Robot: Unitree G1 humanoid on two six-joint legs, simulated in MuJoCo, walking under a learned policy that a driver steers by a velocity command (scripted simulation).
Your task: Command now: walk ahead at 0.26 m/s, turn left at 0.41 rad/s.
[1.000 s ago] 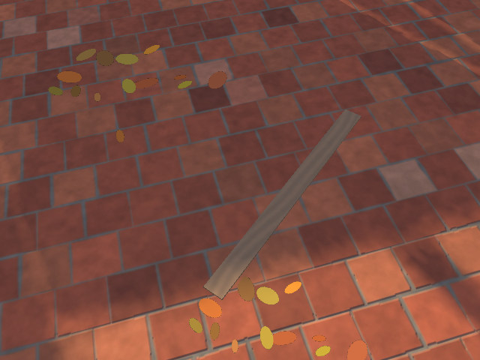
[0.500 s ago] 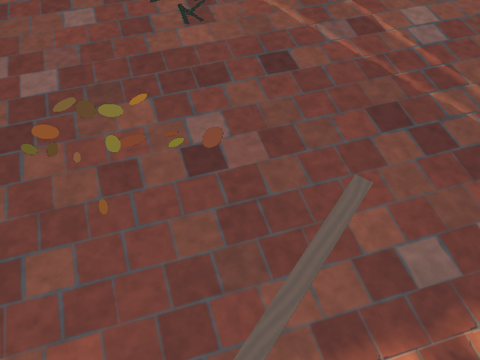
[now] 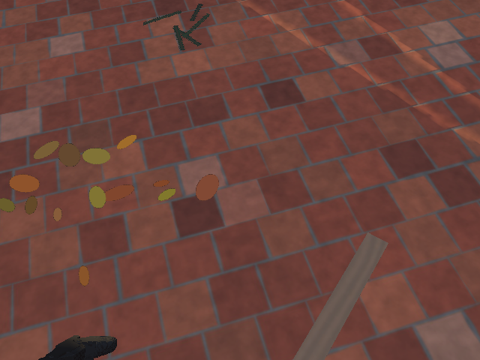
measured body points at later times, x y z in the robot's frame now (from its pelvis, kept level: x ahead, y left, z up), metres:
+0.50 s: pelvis +0.10 +0.04 +0.01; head +0.14 +0.08 +0.45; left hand +0.16 +0.35 -0.12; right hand +0.32 -0.20 -0.08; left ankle +0.11 +0.13 -0.73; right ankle +0.10 -0.12 -0.65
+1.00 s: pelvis +0.14 +0.01 +0.01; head +0.16 +0.01 +0.46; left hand +0.13 +0.31 -0.11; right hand +0.39 -0.16 -0.10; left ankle +0.10 +0.13 -0.73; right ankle +0.19 -0.10 -0.73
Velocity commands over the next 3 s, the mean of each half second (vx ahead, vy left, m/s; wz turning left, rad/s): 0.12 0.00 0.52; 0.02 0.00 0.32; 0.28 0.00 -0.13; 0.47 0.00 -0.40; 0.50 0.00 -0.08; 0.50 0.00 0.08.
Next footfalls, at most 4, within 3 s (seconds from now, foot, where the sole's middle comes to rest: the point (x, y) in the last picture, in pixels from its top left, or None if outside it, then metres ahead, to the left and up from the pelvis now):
0.38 left None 0.13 0.15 -0.76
0.84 right None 0.22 -0.08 -0.76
1.68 right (234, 321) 0.54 0.03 -0.76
2.22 left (152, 236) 0.83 0.27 -0.76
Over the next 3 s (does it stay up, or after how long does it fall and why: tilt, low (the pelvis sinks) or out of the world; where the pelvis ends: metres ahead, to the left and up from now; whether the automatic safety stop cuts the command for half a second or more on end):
stays up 1.10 0.13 0.02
